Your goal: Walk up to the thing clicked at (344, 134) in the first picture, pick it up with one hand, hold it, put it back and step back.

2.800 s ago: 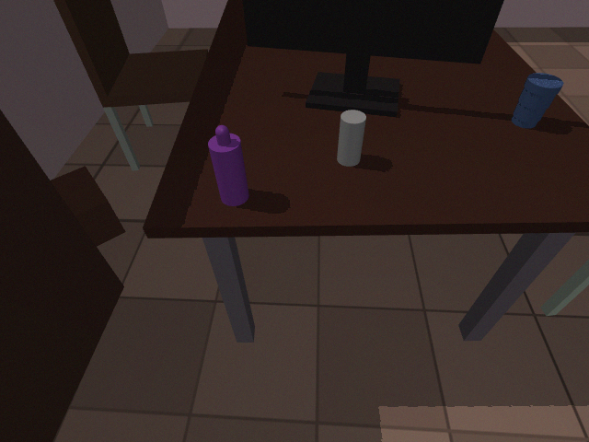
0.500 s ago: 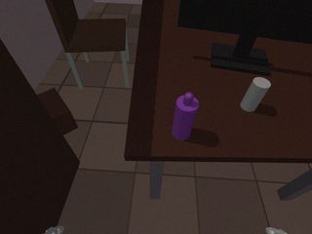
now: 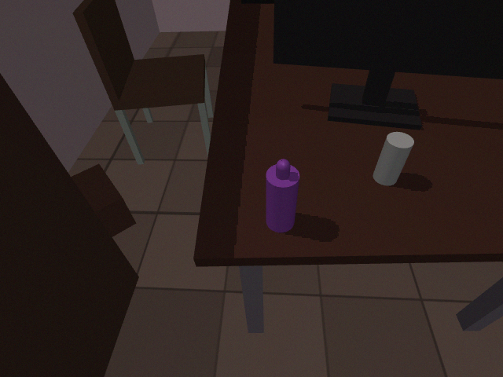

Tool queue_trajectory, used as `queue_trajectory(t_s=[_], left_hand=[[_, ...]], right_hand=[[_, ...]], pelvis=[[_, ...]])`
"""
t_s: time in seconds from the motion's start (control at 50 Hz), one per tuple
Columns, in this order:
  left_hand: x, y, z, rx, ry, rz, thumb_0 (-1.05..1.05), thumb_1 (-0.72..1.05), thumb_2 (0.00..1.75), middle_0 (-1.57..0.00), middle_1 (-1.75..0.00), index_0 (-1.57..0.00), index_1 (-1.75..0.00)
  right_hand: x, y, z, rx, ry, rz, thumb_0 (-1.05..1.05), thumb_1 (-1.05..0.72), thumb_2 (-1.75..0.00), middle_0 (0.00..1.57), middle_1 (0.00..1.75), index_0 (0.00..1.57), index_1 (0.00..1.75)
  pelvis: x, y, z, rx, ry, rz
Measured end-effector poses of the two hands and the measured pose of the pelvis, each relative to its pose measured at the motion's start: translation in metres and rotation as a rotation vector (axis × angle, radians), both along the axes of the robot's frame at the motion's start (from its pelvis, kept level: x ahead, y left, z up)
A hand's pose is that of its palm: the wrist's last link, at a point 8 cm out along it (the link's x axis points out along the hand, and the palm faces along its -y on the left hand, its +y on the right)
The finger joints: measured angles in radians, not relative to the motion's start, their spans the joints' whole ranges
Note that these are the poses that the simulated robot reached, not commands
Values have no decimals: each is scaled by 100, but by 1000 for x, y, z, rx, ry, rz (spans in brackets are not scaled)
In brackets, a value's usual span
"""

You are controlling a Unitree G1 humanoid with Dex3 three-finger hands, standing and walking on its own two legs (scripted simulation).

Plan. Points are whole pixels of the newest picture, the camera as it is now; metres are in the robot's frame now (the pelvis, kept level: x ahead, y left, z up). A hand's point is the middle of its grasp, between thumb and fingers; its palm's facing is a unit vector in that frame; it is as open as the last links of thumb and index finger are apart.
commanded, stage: walk up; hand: right
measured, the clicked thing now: (392, 159) +0.55 -0.27 +0.02
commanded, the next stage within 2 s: stand in 0.94 s
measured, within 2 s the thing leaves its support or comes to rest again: neither
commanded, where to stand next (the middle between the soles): +0.03 +0.00 m, yaw +0 degrees
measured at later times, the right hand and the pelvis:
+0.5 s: hand out of the picture +0.07 -0.26 -0.16, palm faces +0.00 +0.94 -0.34, open 7.3 cm; pelvis +0.00 +0.00 +0.00, yaw +0 degrees
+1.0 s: hand out of the picture +0.08 -0.26 -0.16, palm faces +0.00 +0.94 -0.34, open 7.3 cm; pelvis +0.01 +0.00 +0.00, yaw +0 degrees
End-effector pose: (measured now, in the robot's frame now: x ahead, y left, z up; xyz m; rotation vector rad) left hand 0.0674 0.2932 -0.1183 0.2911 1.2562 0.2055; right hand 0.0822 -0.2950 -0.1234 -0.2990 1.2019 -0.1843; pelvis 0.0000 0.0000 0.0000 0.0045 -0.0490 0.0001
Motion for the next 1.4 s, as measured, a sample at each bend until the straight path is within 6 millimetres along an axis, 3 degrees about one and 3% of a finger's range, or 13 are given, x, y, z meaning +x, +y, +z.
queue_trajectory(t_s=[0.14,0.3,0.6,1.02,1.4], left_hand=[[-7,-4,-2,-5,14,12,0,91,90,-20,-30,-20,-30],[0,-4,-3,-10,-1,4,0,91,90,-20,-30,-20,-30],[18,1,1,-2,-39,-18,0,91,90,-20,-30,-20,-29],[11,-1,-1,2,-14,-25,0,91,90,-20,-30,-20,-29],[21,5,3,24,-18,-38,0,91,90,-20,-30,-20,-29]], right_hand=[[-14,-7,0,-10,32,-16,0,-90,-90,20,30,21,30],[-20,-9,2,-21,39,-27,0,-90,-90,20,30,21,30],[-12,-3,3,-17,11,-22,0,-90,-90,20,30,21,30],[-6,-5,3,-17,15,-20,0,-90,-90,20,30,21,30],[-4,-3,0,-10,47,-16,0,-90,-90,20,30,21,30]], pelvis=[[-1,-4,0,-2,6,-2],[0,-3,0,-2,10,-6],[2,0,0,-1,13,-8],[7,0,0,0,11,-7],[17,0,0,1,14,1]])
